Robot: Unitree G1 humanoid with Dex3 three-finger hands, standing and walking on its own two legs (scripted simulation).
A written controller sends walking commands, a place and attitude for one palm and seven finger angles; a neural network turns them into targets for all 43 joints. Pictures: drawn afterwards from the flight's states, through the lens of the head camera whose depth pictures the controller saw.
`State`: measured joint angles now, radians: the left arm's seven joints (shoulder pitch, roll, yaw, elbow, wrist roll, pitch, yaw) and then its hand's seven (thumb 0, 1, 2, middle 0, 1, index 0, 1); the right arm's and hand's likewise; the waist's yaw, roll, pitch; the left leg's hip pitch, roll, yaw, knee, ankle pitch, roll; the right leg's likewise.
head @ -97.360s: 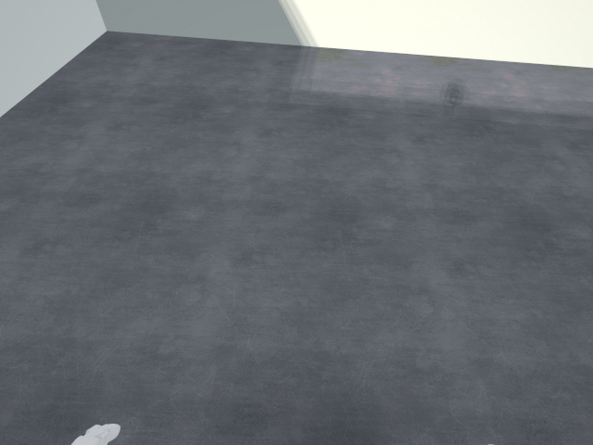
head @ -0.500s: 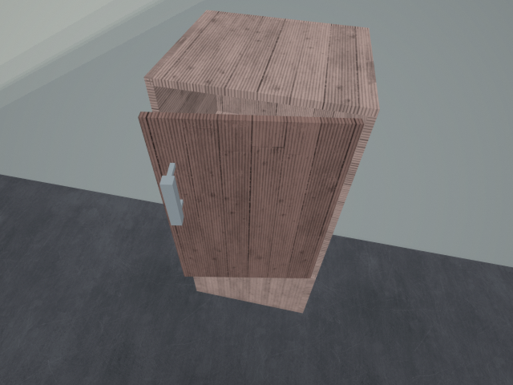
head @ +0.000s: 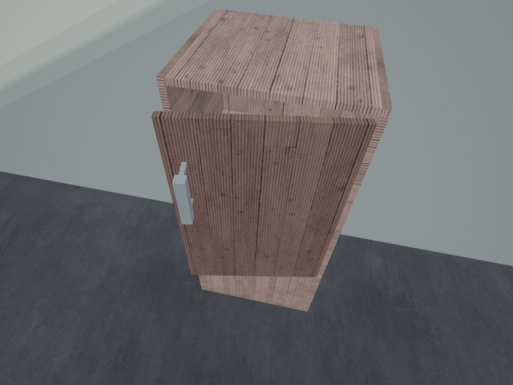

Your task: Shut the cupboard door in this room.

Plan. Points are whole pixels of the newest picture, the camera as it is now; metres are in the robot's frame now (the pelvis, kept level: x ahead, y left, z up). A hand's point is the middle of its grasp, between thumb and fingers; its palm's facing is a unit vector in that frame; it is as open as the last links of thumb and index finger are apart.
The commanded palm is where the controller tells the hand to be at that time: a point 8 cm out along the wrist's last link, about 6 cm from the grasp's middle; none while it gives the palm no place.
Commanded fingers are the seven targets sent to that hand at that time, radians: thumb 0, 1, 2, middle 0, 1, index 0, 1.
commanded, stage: look again from close up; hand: left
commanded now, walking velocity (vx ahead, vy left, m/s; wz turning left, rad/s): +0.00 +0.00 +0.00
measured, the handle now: (185, 193) +0.48 +0.18 -0.02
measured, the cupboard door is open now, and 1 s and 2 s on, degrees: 11 11 11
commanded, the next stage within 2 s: raise the hand and make a fist in 0.58 s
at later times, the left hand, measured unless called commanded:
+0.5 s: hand out of the picture +0.01 +0.17 -0.18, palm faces +0.03 -0.98 -0.19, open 7.4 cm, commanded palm none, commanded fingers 0.00 0.90 0.90 -0.20 -0.30 -0.20 -0.30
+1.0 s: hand (172, 332) +0.21 +0.15 -0.03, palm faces +0.04 -1.00 +0.01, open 6.6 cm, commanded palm +0.14 +0.22 -0.06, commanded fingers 0.00 0.90 0.90 -0.49 -0.62 -0.49 -0.62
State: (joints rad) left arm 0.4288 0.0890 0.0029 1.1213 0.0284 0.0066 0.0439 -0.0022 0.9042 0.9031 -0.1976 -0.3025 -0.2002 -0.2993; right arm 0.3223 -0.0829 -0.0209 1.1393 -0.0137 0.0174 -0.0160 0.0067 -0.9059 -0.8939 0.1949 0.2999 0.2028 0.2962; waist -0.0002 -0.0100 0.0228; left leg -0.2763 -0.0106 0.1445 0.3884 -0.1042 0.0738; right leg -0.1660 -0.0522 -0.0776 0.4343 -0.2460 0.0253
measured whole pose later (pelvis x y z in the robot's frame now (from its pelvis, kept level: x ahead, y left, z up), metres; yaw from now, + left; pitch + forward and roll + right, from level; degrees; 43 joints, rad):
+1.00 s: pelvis +0.02 -0.03 -0.08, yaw +4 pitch +11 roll +0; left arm 0.42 0.16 0.09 0.13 -0.24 -0.58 -0.27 0.00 0.92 0.90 -0.32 -0.44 -0.33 -0.44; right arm 0.21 -0.25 -0.06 0.61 0.01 -0.28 0.03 0.01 -0.90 -0.89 0.20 0.30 0.21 0.30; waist -0.02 -0.02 -0.17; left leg -0.84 -0.01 0.08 1.05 -0.40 0.06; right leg -0.77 0.01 -0.06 1.09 -0.52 -0.05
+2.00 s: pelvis +0.02 +0.00 -0.08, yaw +5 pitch +13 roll -4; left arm 0.44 0.26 0.11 -0.09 -0.27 -0.38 -0.22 0.01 0.90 0.90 -1.22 -1.42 -1.23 -1.42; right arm 0.23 -0.22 0.04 0.47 0.02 -0.18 -0.02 0.02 -0.90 -0.89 0.20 0.30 0.21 0.30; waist 0.01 0.03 -0.15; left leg -0.90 0.00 0.03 1.12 -0.44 0.09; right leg -0.77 0.02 -0.10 1.06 -0.52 -0.01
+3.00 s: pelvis +0.03 -0.03 -0.08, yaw +5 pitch +13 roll -3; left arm 0.24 0.26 0.11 0.04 -0.27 -0.34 -0.24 0.01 0.89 0.90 -1.30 -1.50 -1.30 -1.50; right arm 0.24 -0.25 0.04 0.51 0.03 -0.15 -0.03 0.02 -0.90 -0.89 0.20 0.30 0.21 0.30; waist 0.00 0.04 -0.14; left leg -0.88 0.01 0.01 1.11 -0.45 0.05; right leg -0.76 0.04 -0.11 1.07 -0.54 -0.05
